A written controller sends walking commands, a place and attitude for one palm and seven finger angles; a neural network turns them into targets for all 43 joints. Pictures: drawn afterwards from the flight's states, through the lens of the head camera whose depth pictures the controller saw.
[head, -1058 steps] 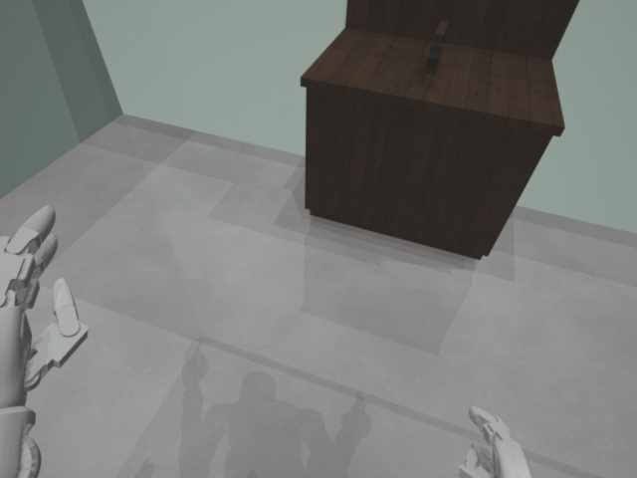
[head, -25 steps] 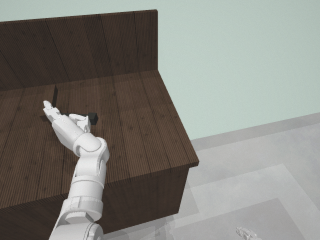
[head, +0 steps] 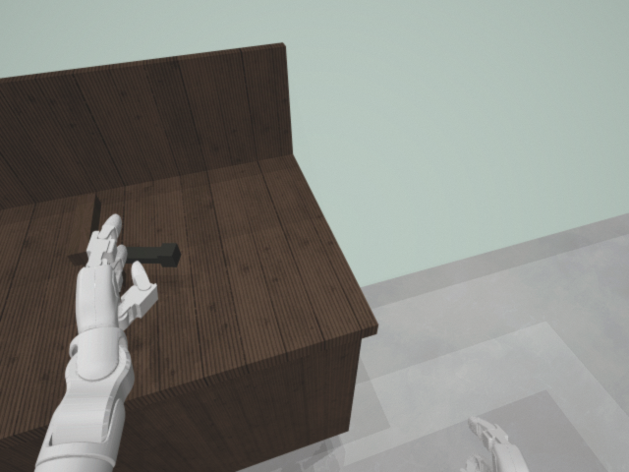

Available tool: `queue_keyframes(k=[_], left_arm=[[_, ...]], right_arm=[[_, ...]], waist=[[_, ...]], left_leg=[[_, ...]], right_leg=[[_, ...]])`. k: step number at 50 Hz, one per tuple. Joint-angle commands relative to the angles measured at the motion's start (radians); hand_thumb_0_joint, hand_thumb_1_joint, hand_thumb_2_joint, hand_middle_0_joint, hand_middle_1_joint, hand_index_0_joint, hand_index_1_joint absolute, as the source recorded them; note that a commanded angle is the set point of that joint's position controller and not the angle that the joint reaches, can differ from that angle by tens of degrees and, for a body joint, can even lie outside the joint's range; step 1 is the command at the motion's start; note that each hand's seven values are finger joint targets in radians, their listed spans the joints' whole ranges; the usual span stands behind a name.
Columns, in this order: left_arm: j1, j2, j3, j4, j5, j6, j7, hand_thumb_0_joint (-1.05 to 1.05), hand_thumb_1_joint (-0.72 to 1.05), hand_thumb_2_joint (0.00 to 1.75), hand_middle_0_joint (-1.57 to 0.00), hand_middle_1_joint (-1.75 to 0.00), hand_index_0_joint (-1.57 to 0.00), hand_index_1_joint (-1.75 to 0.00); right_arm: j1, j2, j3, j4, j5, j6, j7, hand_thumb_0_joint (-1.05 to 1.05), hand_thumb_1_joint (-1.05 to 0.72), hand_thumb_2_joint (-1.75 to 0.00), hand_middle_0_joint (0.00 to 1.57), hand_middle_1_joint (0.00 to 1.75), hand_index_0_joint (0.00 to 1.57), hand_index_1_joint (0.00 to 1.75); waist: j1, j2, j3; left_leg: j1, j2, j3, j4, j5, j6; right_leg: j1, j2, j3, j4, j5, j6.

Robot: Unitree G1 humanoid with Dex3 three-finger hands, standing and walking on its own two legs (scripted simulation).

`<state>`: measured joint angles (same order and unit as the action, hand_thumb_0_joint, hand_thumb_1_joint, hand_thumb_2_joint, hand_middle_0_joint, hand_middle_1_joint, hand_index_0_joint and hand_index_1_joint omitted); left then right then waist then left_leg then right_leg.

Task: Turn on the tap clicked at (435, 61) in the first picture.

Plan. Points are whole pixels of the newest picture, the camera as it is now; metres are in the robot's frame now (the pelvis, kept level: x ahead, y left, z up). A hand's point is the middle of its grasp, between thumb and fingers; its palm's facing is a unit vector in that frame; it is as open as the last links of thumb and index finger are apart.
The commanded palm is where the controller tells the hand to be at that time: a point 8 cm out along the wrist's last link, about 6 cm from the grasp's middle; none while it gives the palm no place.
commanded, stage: draw the hand back beside the body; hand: left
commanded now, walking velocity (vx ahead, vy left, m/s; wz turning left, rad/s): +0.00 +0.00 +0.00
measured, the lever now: (169, 255) +0.44 +0.27 +0.02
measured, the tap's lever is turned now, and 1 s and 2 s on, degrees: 71 71 71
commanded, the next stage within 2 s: step back with the hand held close in 1.14 s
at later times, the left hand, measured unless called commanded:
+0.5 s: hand (108, 315) +0.24 +0.23 +0.14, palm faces +0.35 -0.89 -0.29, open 7.6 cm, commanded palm +0.20 +0.27 +0.16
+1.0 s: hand (49, 345) +0.19 +0.25 +0.17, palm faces +0.44 -0.82 -0.37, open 7.4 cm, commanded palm +0.15 +0.29 +0.18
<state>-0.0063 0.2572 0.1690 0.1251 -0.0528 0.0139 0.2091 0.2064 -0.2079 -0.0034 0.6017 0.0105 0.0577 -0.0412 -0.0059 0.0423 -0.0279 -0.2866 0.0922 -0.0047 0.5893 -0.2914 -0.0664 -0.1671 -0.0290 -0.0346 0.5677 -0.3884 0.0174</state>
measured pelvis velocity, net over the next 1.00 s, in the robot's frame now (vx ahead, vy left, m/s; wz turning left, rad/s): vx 0.00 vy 0.01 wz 0.03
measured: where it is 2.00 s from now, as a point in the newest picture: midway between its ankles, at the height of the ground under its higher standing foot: outside the picture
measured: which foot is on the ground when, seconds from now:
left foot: down 0.00-1.00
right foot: down 0.00-1.00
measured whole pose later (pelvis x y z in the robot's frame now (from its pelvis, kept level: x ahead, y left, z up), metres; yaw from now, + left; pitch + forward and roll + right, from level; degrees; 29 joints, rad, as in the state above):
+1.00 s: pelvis +0.00 +0.01 +0.01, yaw +2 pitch -3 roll -1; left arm 0.45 0.32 0.28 -0.42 -0.06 -0.11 0.12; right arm 0.18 -0.22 0.00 0.62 -0.01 -0.08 -0.05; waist 0.07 0.07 0.01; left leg -0.21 0.07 -0.03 0.54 -0.27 -0.06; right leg -0.06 -0.04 -0.06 0.48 -0.36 0.03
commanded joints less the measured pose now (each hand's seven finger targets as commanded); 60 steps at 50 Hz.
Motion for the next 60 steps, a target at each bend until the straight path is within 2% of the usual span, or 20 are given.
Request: queue_keyframes(k=[1,6,7,11,12,16,17,18,23,25,32,38,41,42,45,48,50,52,54,60], left_arm=[[-0.287,0.171,-0.003,-0.362,0.012,-0.129,-0.035,0.0,0.9,0.9,-0.17,-0.2,-0.17,-0.2],[-0.171,0.156,-0.001,-0.344,0.01,-0.15,-0.053,0.0,0.9,0.9,-0.17,-0.22,-0.17,-0.22],[-0.164,0.168,0.012,-0.344,0.013,-0.154,-0.053,0.0,0.9,0.9,-0.17,-0.22,-0.17,-0.22],[-0.111,0.182,0.041,-0.4,0.007,-0.172,-0.063,0.0,0.9,0.9,-0.18,-0.23,-0.18,-0.23],[-0.091,0.223,0.088,-0.405,0.007,-0.174,-0.06,0.0,0.9,0.9,-0.18,-0.24,-0.18,-0.24],[-0.024,0.218,0.11,-0.459,-0.003,-0.176,-0.071,0.0,0.9,0.9,-0.18,-0.25,-0.18,-0.25],[-0.005,0.232,0.128,-0.476,-0.001,-0.174,-0.071,0.0,0.9,0.9,-0.18,-0.25,-0.18,-0.25],[0.016,0.207,0.108,-0.497,-0.002,-0.176,-0.074,0.0,0.9,0.9,-0.19,-0.26,-0.19,-0.26],[0.103,0.183,0.094,-0.559,-0.004,-0.17,-0.081,0.0,0.9,0.9,-0.19,-0.27,-0.19,-0.27],[0.134,0.203,0.121,-0.578,-0.005,-0.171,-0.078,0.0,0.9,0.9,-0.19,-0.28,-0.19,-0.28],[0.197,0.222,0.155,-0.671,-0.003,-0.172,-0.074,0.0,0.9,0.9,-0.2,-0.3,-0.2,-0.3],[0.295,0.22,0.177,-0.736,-0.006,-0.18,-0.071,0.0,0.9,0.9,-0.2,-0.3,-0.2,-0.3],[0.357,0.24,0.214,-0.754,-0.011,-0.182,-0.071,0.0,0.9,0.9,-0.2,-0.3,-0.2,-0.3],[0.368,0.251,0.228,-0.765,-0.011,-0.181,-0.071,0.0,0.9,0.9,-0.2,-0.3,-0.2,-0.3],[0.371,0.224,0.207,-0.748,-0.012,-0.182,-0.075,0.0,0.9,0.9,-0.2,-0.3,-0.2,-0.3],[0.321,0.211,0.189,-0.739,-0.007,-0.182,-0.075,0.0,0.9,0.9,-0.2,-0.3,-0.2,-0.3],[0.324,0.221,0.195,-0.745,-0.007,-0.184,-0.074,0.0,0.9,0.9,-0.2,-0.3,-0.2,-0.3],[0.321,0.238,0.209,-0.764,-0.005,-0.183,-0.071,0.0,0.9,0.9,-0.2,-0.3,-0.2,-0.3],[0.331,0.235,0.208,-0.774,-0.004,-0.186,-0.07,0.0,0.9,0.9,-0.2,-0.3,-0.2,-0.3],[0.351,0.235,0.215,-0.756,-0.011,-0.182,-0.071,0.0,0.9,0.9,-0.2,-0.3,-0.2,-0.3]], right_arm=[[-0.126,-0.123,-0.03,-0.148,0.0,-0.108,-0.007,0.0,-0.9,-0.9,0.2,0.3,0.2,0.3],[-0.135,-0.131,-0.031,-0.133,-0.003,-0.134,-0.014,0.0,-0.9,-0.9,0.2,0.3,0.2,0.3],[-0.137,-0.132,-0.032,-0.124,-0.003,-0.133,-0.015,0.0,-0.9,-0.9,0.2,0.3,0.2,0.3],[-0.154,-0.125,-0.029,-0.132,-0.006,-0.14,-0.016,0.0,-0.9,-0.9,0.2,0.3,0.2,0.3],[-0.152,-0.126,-0.029,-0.125,-0.008,-0.136,-0.019,0.0,-0.9,-0.9,0.2,0.3,0.2,0.3],[-0.16,-0.114,-0.025,-0.137,-0.009,-0.139,-0.018,0.0,-0.9,-0.9,0.2,0.3,0.2,0.3],[-0.159,-0.114,-0.026,-0.135,-0.009,-0.138,-0.018,0.0,-0.9,-0.9,0.2,0.3,0.2,0.3],[-0.157,-0.108,-0.022,-0.139,-0.01,-0.141,-0.017,0.0,-0.9,-0.9,0.2,0.3,0.2,0.3],[-0.158,-0.111,-0.023,-0.143,-0.011,-0.156,-0.013,0.0,-0.9,-0.9,0.2,0.3,0.2,0.3],[-0.16,-0.114,-0.027,-0.142,-0.014,-0.161,-0.015,0.0,-0.9,-0.9,0.2,0.3,0.2,0.3],[-0.166,-0.113,-0.025,-0.137,-0.013,-0.172,-0.016,0.0,-0.9,-0.9,0.2,0.3,0.2,0.3],[-0.16,-0.11,-0.025,-0.139,-0.014,-0.188,-0.014,0.0,-0.9,-0.9,0.2,0.3,0.2,0.3],[-0.159,-0.112,-0.03,-0.143,-0.015,-0.193,-0.015,0.0,-0.9,-0.9,0.2,0.3,0.2,0.3],[-0.162,-0.113,-0.031,-0.141,-0.014,-0.19,-0.016,0.0,-0.9,-0.9,0.2,0.3,0.2,0.3],[-0.157,-0.111,-0.031,-0.14,-0.014,-0.194,-0.017,0.0,-0.9,-0.9,0.2,0.3,0.2,0.3],[-0.157,-0.115,-0.031,-0.137,-0.013,-0.192,-0.021,0.0,-0.9,-0.9,0.2,0.3,0.2,0.3],[-0.16,-0.114,-0.032,-0.142,-0.013,-0.194,-0.024,0.0,-0.9,-0.9,0.2,0.3,0.2,0.3],[-0.166,-0.114,-0.029,-0.139,-0.014,-0.196,-0.024,0.0,-0.9,-0.9,0.2,0.3,0.2,0.3],[-0.158,-0.112,-0.028,-0.143,-0.016,-0.2,-0.023,0.0,-0.9,-0.9,0.2,0.3,0.2,0.3],[-0.167,-0.11,-0.027,-0.143,-0.015,-0.199,-0.023,0.0,-0.9,-0.9,0.2,0.3,0.2,0.3]], waist=[[0.007,0.021,-0.139],[0.017,-0.058,-0.094],[0.016,-0.023,-0.083],[0.034,-0.02,-0.092],[0.04,-0.004,-0.085],[0.049,-0.002,-0.095],[0.051,0.024,-0.088],[0.049,0.044,-0.089],[0.048,0.021,-0.064],[0.052,-0.032,-0.08],[0.058,0.026,-0.061],[0.064,0.032,-0.052],[0.07,-0.003,-0.058],[0.073,0.016,-0.054],[0.064,-0.021,-0.035],[0.057,-0.003,-0.022],[0.063,-0.019,-0.041],[0.068,0.028,-0.048],[0.071,0.01,-0.068],[0.071,-0.006,-0.04]], left_leg=[[0.232,-0.07,0.035,-0.08,0.229,0.086],[0.232,-0.069,0.03,-0.109,0.202,0.089],[0.238,-0.071,0.028,-0.116,0.196,0.087],[0.231,-0.071,0.028,-0.131,0.188,0.085],[0.228,-0.07,0.025,-0.137,0.187,0.083],[0.223,-0.068,0.029,-0.136,0.216,0.081],[0.227,-0.068,0.027,-0.139,0.221,0.079],[0.228,-0.067,0.029,-0.138,0.224,0.078],[0.223,-0.062,0.026,-0.137,0.236,0.077],[0.231,-0.06,0.029,-0.13,0.253,0.084],[0.224,-0.064,0.02,-0.127,0.251,0.08],[0.207,-0.064,0.017,-0.117,0.257,0.081],[0.199,-0.062,0.019,-0.106,0.266,0.085],[0.2,-0.062,0.019,-0.107,0.264,0.083],[0.187,-0.063,0.02,-0.098,0.249,0.086],[0.191,-0.064,0.016,-0.097,0.229,0.085],[0.199,-0.065,0.014,-0.097,0.226,0.088],[0.201,-0.069,0.013,-0.095,0.233,0.087],[0.202,-0.069,0.008,-0.092,0.253,0.086],[0.181,-0.066,0.009,-0.095,0.223,0.085]], right_leg=[[-0.046,0.032,-0.036,-0.138,0.41,-0.034],[-0.031,0.031,-0.044,-0.161,0.373,-0.029],[-0.032,0.03,-0.041,-0.169,0.36,-0.031],[-0.007,0.025,-0.042,-0.175,0.344,-0.032],[0.002,0.025,-0.043,-0.182,0.339,-0.035],[0.025,0.023,-0.045,-0.181,0.371,-0.036],[0.027,0.024,-0.045,-0.184,0.372,-0.039],[0.026,0.022,-0.046,-0.185,0.375,-0.039],[0.016,0.024,-0.05,-0.188,0.386,-0.036],[0.021,0.024,-0.051,-0.184,0.413,-0.032],[0.02,0.022,-0.051,-0.183,0.4,-0.036],[0.016,0.019,-0.056,-0.174,0.406,-0.035],[0.018,0.017,-0.057,-0.169,0.426,-0.032],[0.021,0.018,-0.056,-0.172,0.422,-0.034],[0.0,0.017,-0.058,-0.171,0.417,-0.027],[-0.018,0.019,-0.058,-0.171,0.388,-0.029],[-0.013,0.016,-0.057,-0.166,0.387,-0.028],[-0.003,0.015,-0.053,-0.165,0.392,-0.033],[0.008,0.016,-0.059,-0.157,0.408,-0.033],[-0.002,0.016,-0.061,-0.163,0.381,-0.031]])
